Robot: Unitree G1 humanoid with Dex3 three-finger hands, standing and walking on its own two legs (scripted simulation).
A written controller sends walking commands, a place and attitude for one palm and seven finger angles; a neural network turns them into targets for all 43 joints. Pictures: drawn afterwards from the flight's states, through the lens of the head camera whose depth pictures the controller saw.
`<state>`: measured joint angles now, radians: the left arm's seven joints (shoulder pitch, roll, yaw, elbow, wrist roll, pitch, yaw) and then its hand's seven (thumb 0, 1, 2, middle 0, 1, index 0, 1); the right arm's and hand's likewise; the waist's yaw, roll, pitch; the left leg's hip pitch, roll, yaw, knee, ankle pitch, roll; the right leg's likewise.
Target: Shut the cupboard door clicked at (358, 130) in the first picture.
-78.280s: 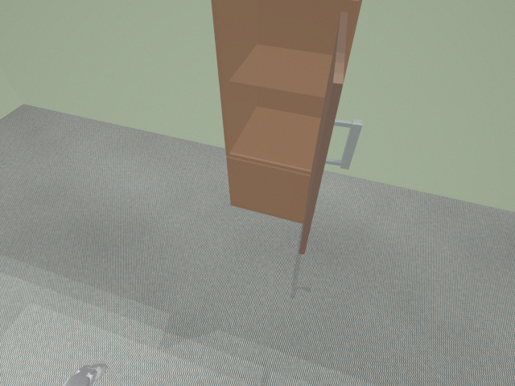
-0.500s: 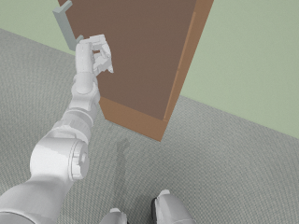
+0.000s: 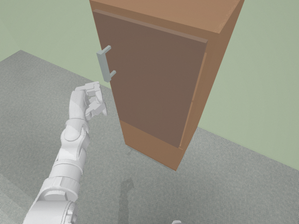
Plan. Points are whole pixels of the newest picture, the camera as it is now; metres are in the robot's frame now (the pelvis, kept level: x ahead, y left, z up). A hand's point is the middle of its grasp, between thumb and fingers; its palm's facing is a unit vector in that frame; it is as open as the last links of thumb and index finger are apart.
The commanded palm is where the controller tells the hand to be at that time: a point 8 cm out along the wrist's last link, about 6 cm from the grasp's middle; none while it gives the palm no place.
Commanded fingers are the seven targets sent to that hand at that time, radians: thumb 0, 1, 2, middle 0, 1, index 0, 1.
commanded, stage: draw the hand back to the body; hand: left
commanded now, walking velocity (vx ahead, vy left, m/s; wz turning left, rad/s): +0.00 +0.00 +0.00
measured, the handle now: (107, 64) +0.65 +0.15 +0.05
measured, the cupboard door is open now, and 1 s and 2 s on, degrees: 0 0 0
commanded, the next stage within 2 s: step back with the hand held close in 1.20 s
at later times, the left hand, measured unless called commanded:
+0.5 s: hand (40, 144) +0.26 +0.22 +0.15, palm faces +0.27 -0.93 -0.25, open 3.8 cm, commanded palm +0.22 +0.26 +0.17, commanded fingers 0.00 0.90 0.90 -0.61 -0.75 -0.61 -0.75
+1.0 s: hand out of the picture +0.17 +0.29 +0.20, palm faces +0.53 -0.75 -0.40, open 7.1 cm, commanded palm +0.13 +0.32 +0.21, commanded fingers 0.00 0.90 0.90 -0.20 -0.30 -0.20 -0.30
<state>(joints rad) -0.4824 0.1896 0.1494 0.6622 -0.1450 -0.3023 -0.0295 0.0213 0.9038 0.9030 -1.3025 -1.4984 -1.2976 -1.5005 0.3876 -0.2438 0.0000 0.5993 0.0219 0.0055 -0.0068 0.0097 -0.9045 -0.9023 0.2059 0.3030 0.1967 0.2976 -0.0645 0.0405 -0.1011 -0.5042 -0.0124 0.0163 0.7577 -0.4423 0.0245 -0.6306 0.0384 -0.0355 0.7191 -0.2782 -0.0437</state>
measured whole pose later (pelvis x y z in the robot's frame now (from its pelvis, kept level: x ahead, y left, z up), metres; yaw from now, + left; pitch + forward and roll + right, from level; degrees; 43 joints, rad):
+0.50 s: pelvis +0.00 +0.01 +0.03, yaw +2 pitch -3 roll +0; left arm 0.12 0.27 0.10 -0.06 -0.06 -0.10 0.09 0.02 0.90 0.90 -0.88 -1.03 -0.87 -1.03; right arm 0.18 -0.21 0.05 0.58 0.02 -0.03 -0.08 0.01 -0.90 -0.90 0.21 0.30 0.20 0.30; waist 0.04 0.06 0.00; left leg -0.08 -0.04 -0.01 0.45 -0.31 0.04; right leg -0.21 0.02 -0.04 0.44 -0.18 -0.03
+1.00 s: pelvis +0.00 +0.02 +0.03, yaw +2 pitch -5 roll -1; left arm 0.44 0.33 0.35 -0.34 -0.05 -0.12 0.13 0.02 0.90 0.90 -0.26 -0.36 -0.26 -0.36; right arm 0.22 -0.24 0.00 0.65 0.00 -0.11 -0.08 0.01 -0.90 -0.90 0.21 0.30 0.20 0.30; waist 0.07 0.09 0.01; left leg -0.03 -0.04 -0.01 0.42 -0.30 0.04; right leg -0.16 0.01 -0.05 0.41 -0.17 -0.02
